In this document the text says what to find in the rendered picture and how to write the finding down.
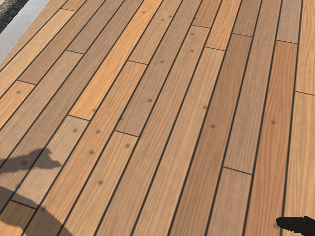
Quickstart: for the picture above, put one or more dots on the right robot hand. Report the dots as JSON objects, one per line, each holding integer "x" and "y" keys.
{"x": 304, "y": 225}

